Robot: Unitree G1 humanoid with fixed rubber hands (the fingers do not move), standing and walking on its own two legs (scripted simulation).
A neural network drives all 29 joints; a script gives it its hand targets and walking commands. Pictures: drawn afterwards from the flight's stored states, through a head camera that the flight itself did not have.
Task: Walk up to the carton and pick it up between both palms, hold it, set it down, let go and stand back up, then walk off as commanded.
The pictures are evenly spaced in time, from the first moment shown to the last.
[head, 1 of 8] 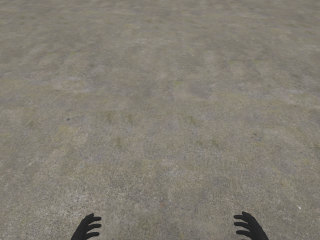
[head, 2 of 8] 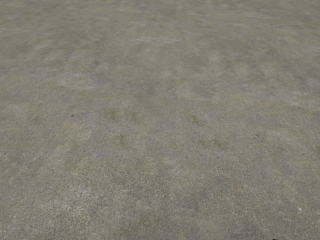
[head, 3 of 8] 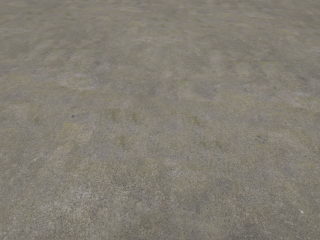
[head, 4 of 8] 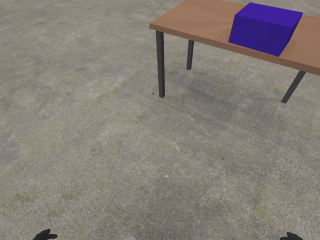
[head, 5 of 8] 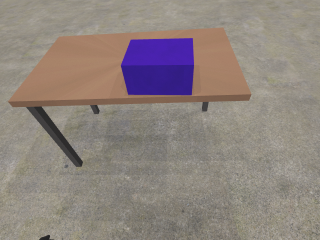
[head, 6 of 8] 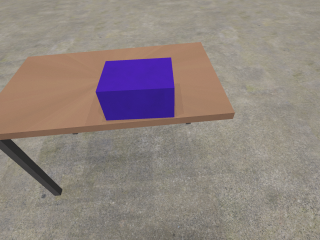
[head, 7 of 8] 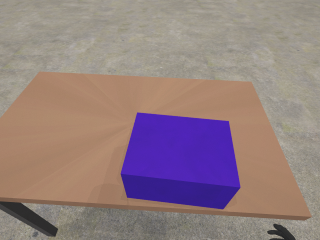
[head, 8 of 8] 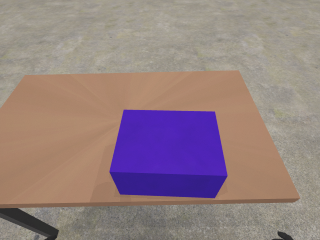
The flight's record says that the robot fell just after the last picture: no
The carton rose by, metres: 0.00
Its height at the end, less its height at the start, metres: +0.00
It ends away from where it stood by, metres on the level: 0.00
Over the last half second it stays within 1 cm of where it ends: yes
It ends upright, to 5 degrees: yes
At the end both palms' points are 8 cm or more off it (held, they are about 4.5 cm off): yes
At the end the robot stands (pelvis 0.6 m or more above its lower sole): yes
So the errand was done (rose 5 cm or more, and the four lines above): no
